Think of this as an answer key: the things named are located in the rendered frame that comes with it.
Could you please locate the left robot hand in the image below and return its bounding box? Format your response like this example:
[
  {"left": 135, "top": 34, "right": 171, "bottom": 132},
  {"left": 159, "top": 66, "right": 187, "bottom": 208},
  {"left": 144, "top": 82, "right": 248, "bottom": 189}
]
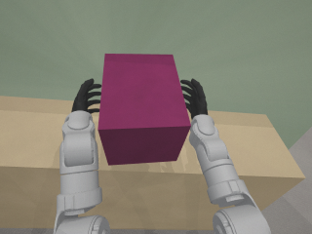
[{"left": 71, "top": 78, "right": 101, "bottom": 114}]

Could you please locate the robot right forearm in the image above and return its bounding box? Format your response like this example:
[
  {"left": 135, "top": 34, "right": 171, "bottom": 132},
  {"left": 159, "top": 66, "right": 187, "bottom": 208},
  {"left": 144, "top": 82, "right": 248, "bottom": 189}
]
[{"left": 188, "top": 114, "right": 271, "bottom": 234}]

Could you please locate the left robot upper arm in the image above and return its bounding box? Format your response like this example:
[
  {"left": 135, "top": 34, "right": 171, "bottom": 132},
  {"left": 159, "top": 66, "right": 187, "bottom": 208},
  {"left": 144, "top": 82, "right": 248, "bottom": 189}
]
[{"left": 56, "top": 214, "right": 111, "bottom": 234}]

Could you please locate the right robot hand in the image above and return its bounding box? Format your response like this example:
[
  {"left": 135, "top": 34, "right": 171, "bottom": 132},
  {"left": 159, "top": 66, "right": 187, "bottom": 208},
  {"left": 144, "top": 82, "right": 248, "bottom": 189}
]
[{"left": 180, "top": 78, "right": 209, "bottom": 120}]

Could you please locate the right robot upper arm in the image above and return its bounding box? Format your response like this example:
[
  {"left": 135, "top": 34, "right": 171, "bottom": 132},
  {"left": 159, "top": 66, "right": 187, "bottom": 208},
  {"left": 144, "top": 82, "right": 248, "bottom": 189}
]
[{"left": 213, "top": 204, "right": 270, "bottom": 234}]

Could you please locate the carton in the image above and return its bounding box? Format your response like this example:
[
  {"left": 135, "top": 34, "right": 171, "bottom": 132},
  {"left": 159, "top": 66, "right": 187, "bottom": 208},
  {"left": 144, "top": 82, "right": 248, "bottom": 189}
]
[{"left": 97, "top": 54, "right": 191, "bottom": 166}]

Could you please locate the pedestal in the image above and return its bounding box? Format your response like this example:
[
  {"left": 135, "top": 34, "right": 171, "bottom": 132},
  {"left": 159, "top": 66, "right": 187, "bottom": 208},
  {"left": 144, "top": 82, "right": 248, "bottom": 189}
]
[{"left": 0, "top": 96, "right": 306, "bottom": 230}]

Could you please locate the robot left forearm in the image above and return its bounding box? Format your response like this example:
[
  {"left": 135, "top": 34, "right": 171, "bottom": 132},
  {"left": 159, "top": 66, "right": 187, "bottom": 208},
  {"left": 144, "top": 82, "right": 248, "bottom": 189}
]
[{"left": 53, "top": 110, "right": 102, "bottom": 234}]

